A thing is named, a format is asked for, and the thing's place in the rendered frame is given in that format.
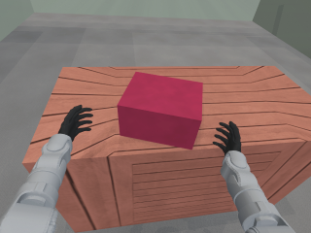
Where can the robot right hand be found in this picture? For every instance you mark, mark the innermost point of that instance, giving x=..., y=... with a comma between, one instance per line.
x=232, y=140

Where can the carton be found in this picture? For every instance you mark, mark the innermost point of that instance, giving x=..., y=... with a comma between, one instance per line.
x=161, y=110

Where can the pedestal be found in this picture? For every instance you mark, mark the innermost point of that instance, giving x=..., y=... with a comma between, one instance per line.
x=114, y=181

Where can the left robot upper arm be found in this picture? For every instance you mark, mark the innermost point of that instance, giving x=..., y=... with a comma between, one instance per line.
x=26, y=218

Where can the robot left forearm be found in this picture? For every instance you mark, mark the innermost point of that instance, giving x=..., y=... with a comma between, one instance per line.
x=43, y=183

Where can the robot right forearm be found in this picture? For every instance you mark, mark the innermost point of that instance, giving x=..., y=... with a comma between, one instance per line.
x=253, y=208

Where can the robot left hand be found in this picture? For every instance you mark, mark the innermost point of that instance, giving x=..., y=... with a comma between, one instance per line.
x=71, y=122

